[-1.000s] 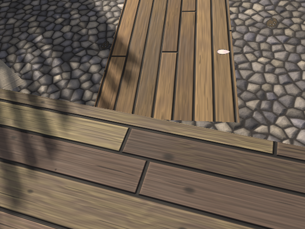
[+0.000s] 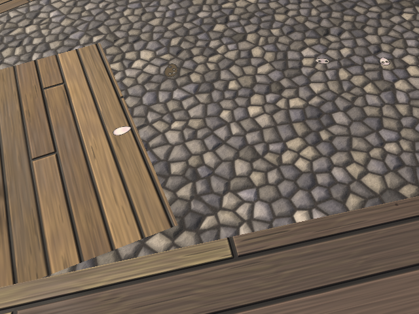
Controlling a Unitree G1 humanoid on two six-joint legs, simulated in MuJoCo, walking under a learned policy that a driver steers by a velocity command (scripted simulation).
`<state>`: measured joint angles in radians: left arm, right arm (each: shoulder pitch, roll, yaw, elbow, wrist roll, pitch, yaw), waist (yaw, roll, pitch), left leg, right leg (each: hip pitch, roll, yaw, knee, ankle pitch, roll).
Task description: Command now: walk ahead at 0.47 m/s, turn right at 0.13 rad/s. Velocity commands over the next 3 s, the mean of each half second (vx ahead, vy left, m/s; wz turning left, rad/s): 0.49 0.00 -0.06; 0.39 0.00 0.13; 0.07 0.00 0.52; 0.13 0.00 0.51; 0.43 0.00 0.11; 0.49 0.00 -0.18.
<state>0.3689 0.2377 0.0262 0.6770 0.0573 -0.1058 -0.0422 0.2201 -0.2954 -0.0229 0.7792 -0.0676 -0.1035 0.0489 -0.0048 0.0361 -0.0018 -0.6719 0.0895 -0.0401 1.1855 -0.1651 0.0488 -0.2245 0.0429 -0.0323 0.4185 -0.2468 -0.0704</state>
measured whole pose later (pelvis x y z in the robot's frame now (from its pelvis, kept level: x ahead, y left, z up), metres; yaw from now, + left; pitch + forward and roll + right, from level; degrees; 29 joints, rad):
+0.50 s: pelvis +0.33 +0.04 -0.01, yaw -1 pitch +3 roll +2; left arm 0.29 0.25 0.00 0.80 0.10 -0.09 -0.05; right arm 0.33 -0.25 -0.01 0.85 -0.04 -0.10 0.02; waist -0.02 -0.03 -0.03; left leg -0.31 -0.09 0.07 0.41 -0.16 0.09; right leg -0.55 -0.06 0.06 1.20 -0.36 -0.05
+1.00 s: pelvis +0.60 -0.03 +0.00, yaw +5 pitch +4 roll +0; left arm 0.24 0.25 0.02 0.79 0.06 -0.10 0.01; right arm 0.23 -0.26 -0.02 0.81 -0.07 -0.09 0.06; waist 0.00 0.02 -0.02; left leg -0.61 0.05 -0.02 1.17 -0.39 -0.03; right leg -0.30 0.00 -0.13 0.37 -0.14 -0.06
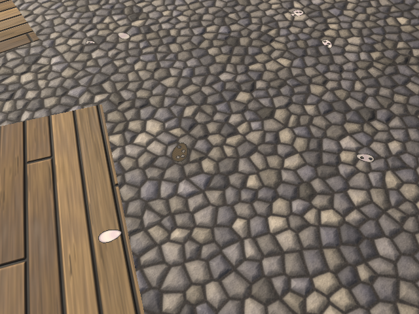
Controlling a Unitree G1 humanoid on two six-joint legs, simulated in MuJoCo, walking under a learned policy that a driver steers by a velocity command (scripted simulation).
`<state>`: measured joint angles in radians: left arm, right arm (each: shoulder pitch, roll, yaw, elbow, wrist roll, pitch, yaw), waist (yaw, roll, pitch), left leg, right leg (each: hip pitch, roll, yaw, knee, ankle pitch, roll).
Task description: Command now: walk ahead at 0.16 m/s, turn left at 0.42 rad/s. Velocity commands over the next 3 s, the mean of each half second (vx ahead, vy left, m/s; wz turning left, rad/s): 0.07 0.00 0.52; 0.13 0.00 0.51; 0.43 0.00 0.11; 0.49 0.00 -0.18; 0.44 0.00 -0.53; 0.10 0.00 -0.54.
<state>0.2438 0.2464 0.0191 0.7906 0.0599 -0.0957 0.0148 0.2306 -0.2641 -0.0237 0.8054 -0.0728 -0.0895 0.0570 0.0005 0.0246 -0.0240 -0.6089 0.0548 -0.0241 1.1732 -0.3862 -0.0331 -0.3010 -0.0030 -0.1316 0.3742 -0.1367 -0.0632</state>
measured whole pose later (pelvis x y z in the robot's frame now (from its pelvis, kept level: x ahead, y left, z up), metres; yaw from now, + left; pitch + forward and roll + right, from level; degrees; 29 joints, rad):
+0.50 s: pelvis +0.10 +0.06 -0.01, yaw +16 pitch +4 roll +0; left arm 0.07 0.29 0.06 0.60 0.07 -0.09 0.03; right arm 0.34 -0.26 -0.05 0.72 -0.05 -0.10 0.04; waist -0.04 -0.02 -0.04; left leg -0.29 -0.05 -0.01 0.56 -0.32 0.07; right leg -0.59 0.00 0.04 1.14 -0.38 0.06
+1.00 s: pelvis +0.20 +0.04 -0.12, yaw +31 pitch +2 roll +0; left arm 0.37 0.20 0.05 0.90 -0.01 -0.03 0.01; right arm 0.30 -0.24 -0.05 0.70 0.03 0.02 -0.07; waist 0.00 0.05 -0.05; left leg -0.87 0.00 -0.03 1.74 -0.40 -0.02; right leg -0.28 -0.02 -0.04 0.48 -0.24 -0.02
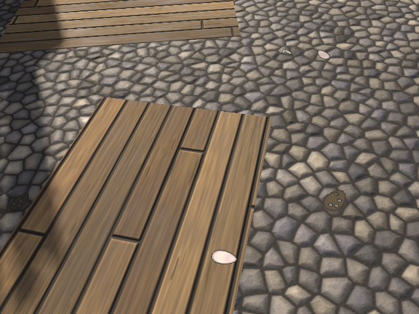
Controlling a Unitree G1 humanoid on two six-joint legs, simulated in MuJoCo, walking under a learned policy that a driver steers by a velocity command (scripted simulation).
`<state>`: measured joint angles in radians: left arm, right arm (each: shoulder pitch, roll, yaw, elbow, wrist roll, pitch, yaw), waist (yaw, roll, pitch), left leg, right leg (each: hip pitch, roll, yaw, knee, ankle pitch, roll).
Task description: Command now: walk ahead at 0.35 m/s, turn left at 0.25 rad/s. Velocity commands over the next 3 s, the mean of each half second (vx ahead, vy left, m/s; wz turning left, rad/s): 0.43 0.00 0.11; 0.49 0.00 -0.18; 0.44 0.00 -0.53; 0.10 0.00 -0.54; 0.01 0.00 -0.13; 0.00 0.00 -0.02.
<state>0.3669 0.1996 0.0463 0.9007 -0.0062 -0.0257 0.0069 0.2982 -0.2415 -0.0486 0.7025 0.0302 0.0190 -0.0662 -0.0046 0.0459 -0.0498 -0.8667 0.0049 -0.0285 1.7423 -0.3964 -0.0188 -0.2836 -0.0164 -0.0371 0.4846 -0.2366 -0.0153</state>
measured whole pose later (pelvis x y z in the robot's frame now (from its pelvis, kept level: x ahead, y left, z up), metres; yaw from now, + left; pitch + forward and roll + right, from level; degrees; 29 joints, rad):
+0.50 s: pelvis +0.16 +0.10 +0.01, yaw +2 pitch +3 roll -2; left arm 0.20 0.26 0.09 0.89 -0.01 -0.06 0.02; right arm 0.45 -0.20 -0.07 0.86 0.00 -0.07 0.00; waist -0.03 -0.04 -0.04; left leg -0.21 -0.03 0.02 0.42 -0.25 0.06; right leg -0.71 -0.09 0.03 1.09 -0.08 -0.02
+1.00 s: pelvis +0.44 +0.06 +0.00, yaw -5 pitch +2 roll -1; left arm 0.15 0.24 0.07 0.82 -0.01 -0.06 -0.03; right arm 0.28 -0.22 -0.07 0.87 0.00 -0.13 -0.02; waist 0.00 0.01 0.05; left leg -0.45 0.05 -0.05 1.22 -0.35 0.00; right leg -0.32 0.13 0.00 0.41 -0.12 -0.11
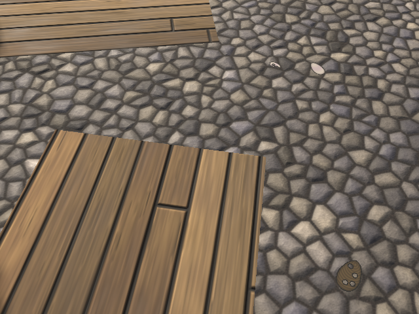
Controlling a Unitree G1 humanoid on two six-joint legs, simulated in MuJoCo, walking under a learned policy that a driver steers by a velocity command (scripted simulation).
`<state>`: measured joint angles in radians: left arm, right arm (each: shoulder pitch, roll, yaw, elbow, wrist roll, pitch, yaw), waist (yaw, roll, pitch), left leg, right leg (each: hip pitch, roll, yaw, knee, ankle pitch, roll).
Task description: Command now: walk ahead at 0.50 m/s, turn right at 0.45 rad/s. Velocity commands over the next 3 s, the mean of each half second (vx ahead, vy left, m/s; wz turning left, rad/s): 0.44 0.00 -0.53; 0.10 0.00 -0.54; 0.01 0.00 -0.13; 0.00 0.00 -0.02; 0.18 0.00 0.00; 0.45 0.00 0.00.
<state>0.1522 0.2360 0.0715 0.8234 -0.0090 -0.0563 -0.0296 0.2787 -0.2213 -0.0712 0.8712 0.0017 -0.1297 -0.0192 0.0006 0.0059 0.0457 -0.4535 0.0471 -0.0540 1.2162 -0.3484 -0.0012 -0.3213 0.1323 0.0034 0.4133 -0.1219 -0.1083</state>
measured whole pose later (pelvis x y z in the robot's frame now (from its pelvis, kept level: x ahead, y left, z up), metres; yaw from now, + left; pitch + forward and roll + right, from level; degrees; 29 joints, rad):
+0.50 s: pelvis +0.26 +0.04 +0.00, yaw -17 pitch +2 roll +1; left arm 0.26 0.31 0.10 0.74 -0.02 0.01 0.03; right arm 0.13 -0.23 -0.06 0.75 -0.02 -0.09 0.00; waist 0.01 -0.04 0.05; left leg -0.30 -0.01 0.04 0.43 -0.16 0.03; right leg -0.55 0.00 0.06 1.16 -0.43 0.03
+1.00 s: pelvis +0.34 -0.02 +0.00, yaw -33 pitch +3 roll +1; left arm 0.14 0.28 0.07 0.61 0.00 0.03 0.01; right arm 0.09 -0.32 -0.07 0.77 0.00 0.00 -0.02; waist 0.00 0.03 0.06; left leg -0.53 0.04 -0.02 1.02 -0.43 -0.08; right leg -0.36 0.05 0.05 0.46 -0.13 -0.06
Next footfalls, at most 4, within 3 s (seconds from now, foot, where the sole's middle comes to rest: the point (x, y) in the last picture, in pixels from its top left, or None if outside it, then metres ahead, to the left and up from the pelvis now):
0.32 left None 0.37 0.12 -0.77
0.78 right None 0.37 -0.15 -0.77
1.18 left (194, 306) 0.47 0.07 -0.77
2.46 right None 0.41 -0.20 -0.77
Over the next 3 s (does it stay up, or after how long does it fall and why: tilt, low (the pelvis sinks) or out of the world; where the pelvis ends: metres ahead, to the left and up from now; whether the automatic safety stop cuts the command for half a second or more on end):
stays up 0.67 -0.21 -0.02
